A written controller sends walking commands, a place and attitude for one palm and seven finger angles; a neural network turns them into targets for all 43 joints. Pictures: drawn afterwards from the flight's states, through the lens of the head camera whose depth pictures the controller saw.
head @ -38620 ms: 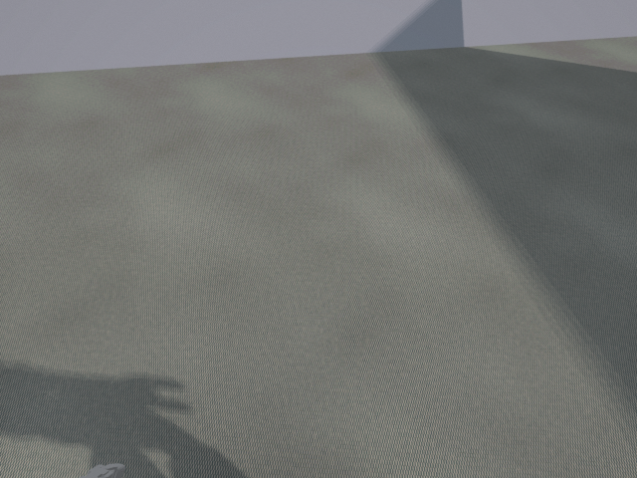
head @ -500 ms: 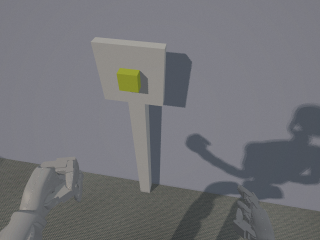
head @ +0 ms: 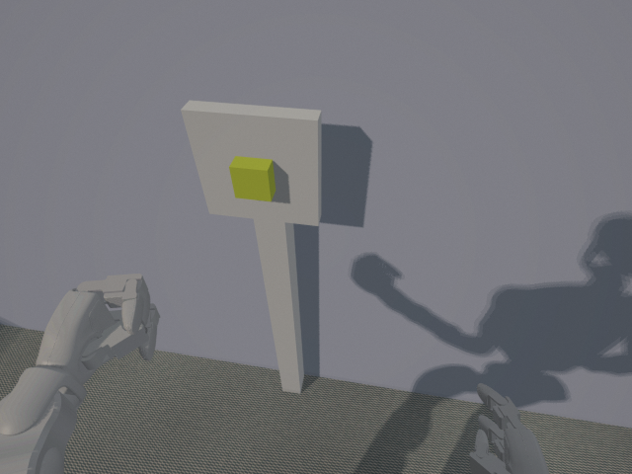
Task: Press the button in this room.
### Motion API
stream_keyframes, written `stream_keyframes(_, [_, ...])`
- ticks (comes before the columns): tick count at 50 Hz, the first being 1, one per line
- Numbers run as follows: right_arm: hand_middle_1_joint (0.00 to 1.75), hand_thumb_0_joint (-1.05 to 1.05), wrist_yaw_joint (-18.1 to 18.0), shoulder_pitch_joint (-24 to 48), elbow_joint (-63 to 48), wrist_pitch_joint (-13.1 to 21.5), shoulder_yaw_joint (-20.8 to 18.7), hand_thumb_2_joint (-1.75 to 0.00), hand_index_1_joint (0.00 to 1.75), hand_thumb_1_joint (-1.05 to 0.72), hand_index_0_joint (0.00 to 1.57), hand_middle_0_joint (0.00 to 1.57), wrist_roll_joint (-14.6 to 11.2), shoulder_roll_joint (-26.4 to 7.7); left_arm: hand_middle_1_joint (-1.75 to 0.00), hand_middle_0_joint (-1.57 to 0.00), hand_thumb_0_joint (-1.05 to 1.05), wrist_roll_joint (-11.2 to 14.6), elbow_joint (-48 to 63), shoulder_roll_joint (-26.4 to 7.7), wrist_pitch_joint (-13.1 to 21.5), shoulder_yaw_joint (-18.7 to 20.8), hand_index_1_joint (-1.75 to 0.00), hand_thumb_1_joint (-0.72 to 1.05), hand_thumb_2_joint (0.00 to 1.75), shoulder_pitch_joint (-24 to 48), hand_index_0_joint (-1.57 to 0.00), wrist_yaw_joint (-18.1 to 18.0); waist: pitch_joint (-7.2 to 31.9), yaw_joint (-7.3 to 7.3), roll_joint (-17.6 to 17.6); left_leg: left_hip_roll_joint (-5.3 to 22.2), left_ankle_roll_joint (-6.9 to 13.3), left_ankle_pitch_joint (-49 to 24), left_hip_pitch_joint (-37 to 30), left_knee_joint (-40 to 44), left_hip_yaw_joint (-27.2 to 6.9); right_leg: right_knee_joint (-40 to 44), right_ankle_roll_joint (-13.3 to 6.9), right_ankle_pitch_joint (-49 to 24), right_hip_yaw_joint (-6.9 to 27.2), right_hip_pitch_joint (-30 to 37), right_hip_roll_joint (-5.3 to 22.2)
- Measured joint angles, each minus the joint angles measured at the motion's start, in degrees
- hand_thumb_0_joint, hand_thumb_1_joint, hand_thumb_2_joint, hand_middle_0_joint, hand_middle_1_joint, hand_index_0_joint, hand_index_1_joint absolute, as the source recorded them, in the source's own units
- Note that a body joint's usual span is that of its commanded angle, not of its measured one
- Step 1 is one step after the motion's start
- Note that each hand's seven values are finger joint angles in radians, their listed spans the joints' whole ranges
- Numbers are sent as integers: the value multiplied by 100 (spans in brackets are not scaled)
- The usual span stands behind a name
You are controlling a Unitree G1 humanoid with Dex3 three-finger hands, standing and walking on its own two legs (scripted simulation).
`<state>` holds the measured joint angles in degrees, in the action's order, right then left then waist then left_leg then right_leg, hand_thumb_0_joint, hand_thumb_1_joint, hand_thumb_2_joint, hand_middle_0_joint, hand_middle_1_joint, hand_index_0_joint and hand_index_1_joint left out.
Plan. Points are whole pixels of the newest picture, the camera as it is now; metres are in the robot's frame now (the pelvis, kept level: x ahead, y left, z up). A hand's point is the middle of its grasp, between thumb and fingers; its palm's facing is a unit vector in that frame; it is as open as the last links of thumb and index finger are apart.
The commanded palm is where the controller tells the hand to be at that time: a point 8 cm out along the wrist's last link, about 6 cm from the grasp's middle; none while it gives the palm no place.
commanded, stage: raise the hand and make a fist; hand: left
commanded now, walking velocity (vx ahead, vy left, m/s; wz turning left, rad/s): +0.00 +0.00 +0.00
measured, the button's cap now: (254, 177) +0.50 +0.14 +0.13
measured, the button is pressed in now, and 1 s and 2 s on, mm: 0 0 0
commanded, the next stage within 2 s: aim a knuckle at the button in 0.22 s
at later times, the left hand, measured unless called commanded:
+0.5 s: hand (163, 330) +0.24 +0.19 +0.12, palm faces -0.04 -1.00 -0.06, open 3.1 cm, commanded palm +0.22 +0.24 +0.12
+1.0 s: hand (208, 283) +0.31 +0.16 +0.11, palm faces -0.07 -1.00 -0.04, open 3.1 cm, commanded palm +0.30 +0.21 +0.11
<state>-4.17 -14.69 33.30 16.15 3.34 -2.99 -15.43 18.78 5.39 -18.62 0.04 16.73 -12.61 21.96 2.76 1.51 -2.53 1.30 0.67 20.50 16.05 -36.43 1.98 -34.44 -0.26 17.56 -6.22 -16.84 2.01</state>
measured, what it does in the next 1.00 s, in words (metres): stands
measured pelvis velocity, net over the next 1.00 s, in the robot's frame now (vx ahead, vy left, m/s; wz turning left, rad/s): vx -0.01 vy -0.02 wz -0.01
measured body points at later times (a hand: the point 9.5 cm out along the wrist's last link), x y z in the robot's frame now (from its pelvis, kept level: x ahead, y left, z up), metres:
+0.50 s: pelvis -0.01 -0.01 +0.00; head -0.02 -0.03 +0.45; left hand +0.23 +0.24 +0.12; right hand +0.17 -0.24 -0.07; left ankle -0.01 +0.11 -0.73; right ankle +0.01 -0.12 -0.73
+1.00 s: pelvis -0.01 -0.02 +0.00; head +0.00 -0.03 +0.45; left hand +0.31 +0.22 +0.11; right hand +0.15 -0.26 -0.09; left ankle -0.01 +0.11 -0.73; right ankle +0.01 -0.12 -0.73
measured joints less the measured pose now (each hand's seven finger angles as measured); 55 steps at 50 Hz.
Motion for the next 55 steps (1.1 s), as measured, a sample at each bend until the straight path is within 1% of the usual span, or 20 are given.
stream_keyframes(5, [30,1,4,-7,5,11,-40,-90,30,-90,20,21,23,1,-150,-130,2,-59,80,78,100,-61,-150,90,90,-128,-130,-90,-27,11,22,12,-22,-37,-75,75,11,36,-22,-17,11,51,-16])
stream_keyframes(10, [30,1,-5,8,68,13,-33,-90,30,-90,20,21,21,27,-150,-130,2,-87,43,104,240,-60,-150,90,90,-99,-130,-128,-53,41,20,23,-48,-71,-126,114,-15,63,-48,-33,-14,105,-29])
stream_keyframes(19, [30,1,-46,57,113,48,9,-90,30,-90,20,21,1,59,-150,-130,2,-78,-155,99,247,-98,-150,90,90,-4,-130,-60,-89,48,-47,32,-77,-137,-145,161,-39,78,-80,-68,-36,118,-40])
stream_keyframes(24, [30,1,-107,88,187,67,20,-90,30,-90,20,21,-7,48,-150,-130,2,-133,-445,168,298,-242,-150,90,90,388,-131,-134,-151,59,-39,23,-90,-157,-89,124,-75,22,-95,-61,-70,68,-27])
stream_keyframes(30, [30,1,-135,112,243,22,13,-90,30,-90,20,21,-1,51,-150,-130,2,-294,-928,187,340,-391,-150,90,90,974,-131,-271,-194,-12,-6,23,-108,-182,-34,135,-49,-32,-118,-60,-42,-29,-26])
stream_keyframes(35, [30,1,-102,70,235,-65,-15,-90,30,-90,20,21,12,55,-150,-130,2,-317,-1289,174,368,-339,-150,90,90,1269,-130,-320,-155,-101,20,40,-122,-190,-15,183,20,-48,-131,-58,27,-110,-45])
stream_keyframes(40, [30,1,-61,-19,215,-148,-71,-90,30,-90,20,21,13,27,-150,-130,2,-314,-1480,196,443,-283,-150,90,90,1378,-130,-363,-101,-134,28,52,-127,-180,12,206,67,-60,-132,-46,76,-173,-59])
stream_keyframes(47, [30,1,-61,-17,265,-263,-119,-90,30,-90,20,21,7,-13,-150,-130,2,-401,-1869,231,549,-378,-150,90,90,1746,-130,-464,-148,-143,51,46,-119,-161,116,152,61,-104,-127,-32,73,-269,-51])
stream_keyframes(55, [30,1,-21,24,292,-410,-115,-90,30,-90,20,21,22,35,-150,-130,2,-499,-2400,309,677,-521,-150,90,90,2313,-130,-606,-136,-189,77,25,-100,-151,217,129,84,-137,-109,-27,100,-382,-31])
